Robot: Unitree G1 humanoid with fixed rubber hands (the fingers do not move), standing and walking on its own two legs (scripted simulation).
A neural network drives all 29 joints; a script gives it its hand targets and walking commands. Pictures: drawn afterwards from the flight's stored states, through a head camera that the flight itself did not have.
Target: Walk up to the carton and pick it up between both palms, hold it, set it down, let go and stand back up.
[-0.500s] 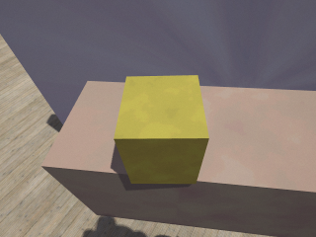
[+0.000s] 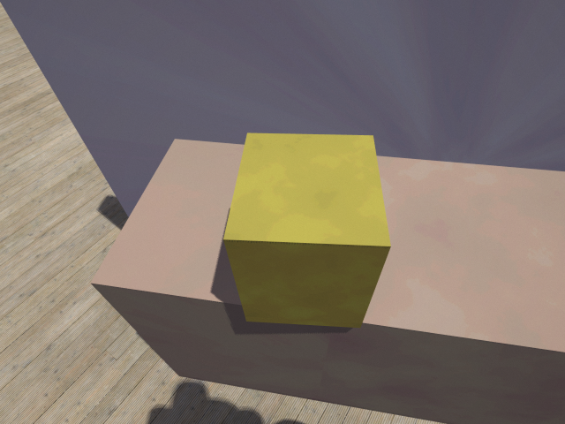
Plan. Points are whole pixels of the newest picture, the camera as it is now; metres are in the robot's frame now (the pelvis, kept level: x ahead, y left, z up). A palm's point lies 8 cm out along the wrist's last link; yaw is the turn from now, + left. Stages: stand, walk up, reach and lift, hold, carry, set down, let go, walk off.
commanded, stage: walk up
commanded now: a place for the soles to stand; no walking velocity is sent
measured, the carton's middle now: (305, 234) +0.40 +0.01 +0.01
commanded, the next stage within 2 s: reach and lift in 0.08 s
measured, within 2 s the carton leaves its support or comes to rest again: neither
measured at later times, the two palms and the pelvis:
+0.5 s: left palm out of the picture +0.13 +0.23 -0.10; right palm out of the picture +0.12 -0.24 -0.10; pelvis -0.02 +0.00 -0.01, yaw -3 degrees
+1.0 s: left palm out of the picture +0.12 +0.23 -0.08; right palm out of the picture +0.11 -0.21 -0.08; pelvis -0.02 +0.01 +0.00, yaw -3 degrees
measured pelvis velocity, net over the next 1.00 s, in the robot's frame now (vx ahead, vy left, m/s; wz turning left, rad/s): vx -0.02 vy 0.01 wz -0.05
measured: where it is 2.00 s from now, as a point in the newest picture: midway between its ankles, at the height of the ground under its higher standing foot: outside the picture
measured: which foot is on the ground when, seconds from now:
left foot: down 0.00-1.00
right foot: down 0.00-1.00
